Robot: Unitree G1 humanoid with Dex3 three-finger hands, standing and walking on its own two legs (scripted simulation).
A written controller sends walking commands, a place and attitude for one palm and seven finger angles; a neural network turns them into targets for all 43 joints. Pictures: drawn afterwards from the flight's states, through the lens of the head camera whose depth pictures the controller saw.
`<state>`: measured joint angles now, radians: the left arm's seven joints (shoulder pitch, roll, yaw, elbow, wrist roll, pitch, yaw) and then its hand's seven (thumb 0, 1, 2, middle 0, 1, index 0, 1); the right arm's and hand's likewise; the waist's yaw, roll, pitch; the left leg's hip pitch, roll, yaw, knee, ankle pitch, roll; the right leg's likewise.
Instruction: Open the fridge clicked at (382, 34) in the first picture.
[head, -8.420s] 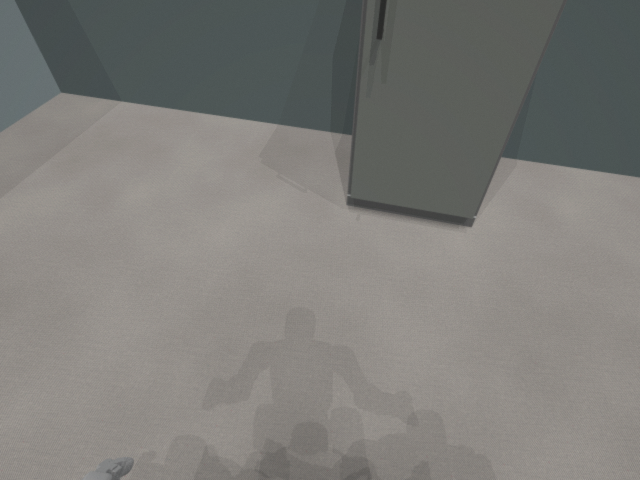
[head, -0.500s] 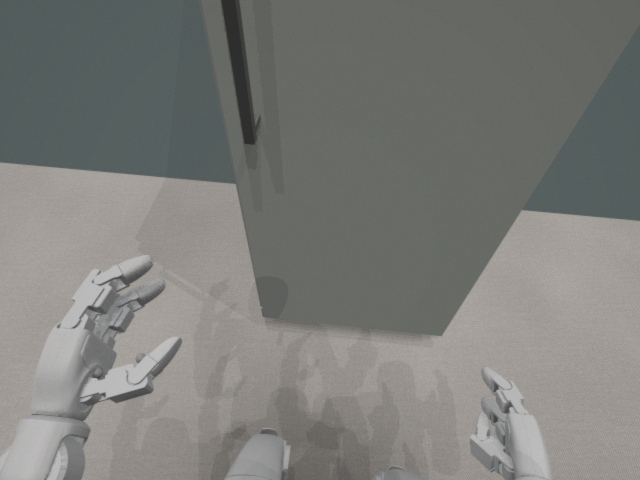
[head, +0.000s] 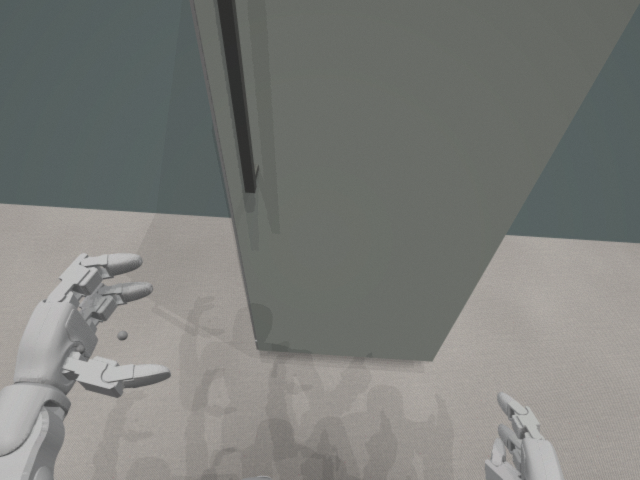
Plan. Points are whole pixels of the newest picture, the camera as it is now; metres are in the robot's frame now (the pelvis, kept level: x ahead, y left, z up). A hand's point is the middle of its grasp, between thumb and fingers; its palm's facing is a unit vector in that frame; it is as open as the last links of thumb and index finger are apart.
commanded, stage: raise the hand to about handle height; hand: left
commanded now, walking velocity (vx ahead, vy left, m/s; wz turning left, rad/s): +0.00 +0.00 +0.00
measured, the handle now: (234, 34) +0.55 +0.17 +0.29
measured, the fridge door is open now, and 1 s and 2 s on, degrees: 0 0 0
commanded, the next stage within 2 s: move the hooked fingers beside the handle in 0.98 s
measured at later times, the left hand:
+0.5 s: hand (83, 253) +0.28 +0.26 +0.18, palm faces +0.13 -0.99 -0.07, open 14.0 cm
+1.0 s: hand (98, 257) +0.28 +0.25 +0.17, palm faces +0.13 -0.99 -0.05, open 14.0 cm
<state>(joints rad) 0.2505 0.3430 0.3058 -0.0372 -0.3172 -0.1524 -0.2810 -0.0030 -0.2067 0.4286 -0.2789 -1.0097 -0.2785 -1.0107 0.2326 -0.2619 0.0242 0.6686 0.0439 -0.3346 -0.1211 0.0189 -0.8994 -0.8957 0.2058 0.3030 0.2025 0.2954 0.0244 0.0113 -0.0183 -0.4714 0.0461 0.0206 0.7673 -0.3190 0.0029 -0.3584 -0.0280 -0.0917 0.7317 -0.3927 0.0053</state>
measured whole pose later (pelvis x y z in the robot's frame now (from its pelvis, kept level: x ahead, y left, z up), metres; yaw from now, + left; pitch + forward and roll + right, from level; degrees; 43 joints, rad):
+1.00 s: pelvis +0.00 -0.02 +0.02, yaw -1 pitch -4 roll -1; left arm -0.05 0.42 0.42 0.14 -0.33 0.12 -0.34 -0.01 -0.50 0.30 -0.30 -1.20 -0.30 -1.20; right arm 0.21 -0.26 0.06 0.67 0.08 -0.25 -0.14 0.02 -0.90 -0.90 0.21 0.30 0.20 0.30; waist 0.05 0.04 0.00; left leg -0.23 0.06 0.03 0.52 -0.21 -0.02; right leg -0.14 0.00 -0.09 0.50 -0.29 -0.02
